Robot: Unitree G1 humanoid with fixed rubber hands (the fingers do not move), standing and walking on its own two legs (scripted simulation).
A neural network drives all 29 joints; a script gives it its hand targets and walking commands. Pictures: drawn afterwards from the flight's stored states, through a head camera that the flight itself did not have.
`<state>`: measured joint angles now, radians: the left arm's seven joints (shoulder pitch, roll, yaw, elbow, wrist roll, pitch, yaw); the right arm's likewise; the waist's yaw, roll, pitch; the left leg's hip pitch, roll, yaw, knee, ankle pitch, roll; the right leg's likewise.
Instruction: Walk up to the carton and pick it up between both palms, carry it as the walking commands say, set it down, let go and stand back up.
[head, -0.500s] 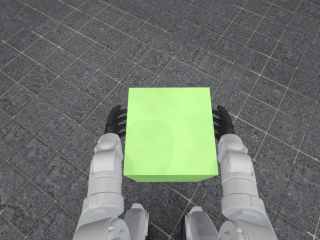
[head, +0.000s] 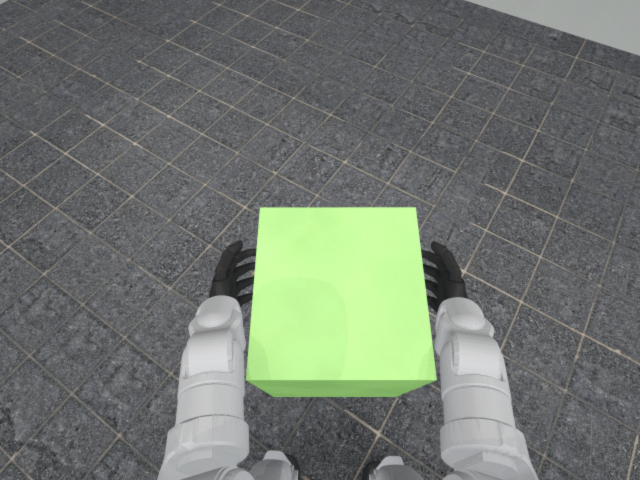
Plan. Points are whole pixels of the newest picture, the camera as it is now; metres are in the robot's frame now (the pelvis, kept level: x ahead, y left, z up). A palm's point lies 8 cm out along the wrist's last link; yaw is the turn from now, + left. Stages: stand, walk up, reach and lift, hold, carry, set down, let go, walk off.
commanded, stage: reach and lift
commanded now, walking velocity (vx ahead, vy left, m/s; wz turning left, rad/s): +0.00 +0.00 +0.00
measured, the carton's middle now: (336, 313) +0.36 +0.01 -0.09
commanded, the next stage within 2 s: hold in 1.84 s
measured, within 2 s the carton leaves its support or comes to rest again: neither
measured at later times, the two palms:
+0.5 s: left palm (210, 287) +0.34 +0.15 +0.05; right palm (470, 288) +0.34 -0.14 +0.05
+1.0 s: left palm (196, 284) +0.32 +0.15 +0.10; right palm (490, 287) +0.32 -0.14 +0.10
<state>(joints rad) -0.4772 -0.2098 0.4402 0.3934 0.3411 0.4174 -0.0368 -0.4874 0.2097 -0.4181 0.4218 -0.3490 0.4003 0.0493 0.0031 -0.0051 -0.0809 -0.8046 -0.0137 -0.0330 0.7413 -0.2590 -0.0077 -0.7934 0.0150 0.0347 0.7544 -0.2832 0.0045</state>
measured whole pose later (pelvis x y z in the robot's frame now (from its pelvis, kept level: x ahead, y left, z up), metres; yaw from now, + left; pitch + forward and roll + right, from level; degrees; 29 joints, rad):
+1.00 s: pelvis +0.02 +0.00 +0.04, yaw +0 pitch -8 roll +0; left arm -0.37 -0.19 0.30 0.29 0.33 0.74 -0.01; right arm -0.37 0.19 -0.30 0.31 -0.33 0.72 0.04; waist 0.00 0.00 0.06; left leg -0.05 -0.01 -0.04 0.37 -0.17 0.00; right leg -0.03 0.01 0.03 0.37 -0.19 0.00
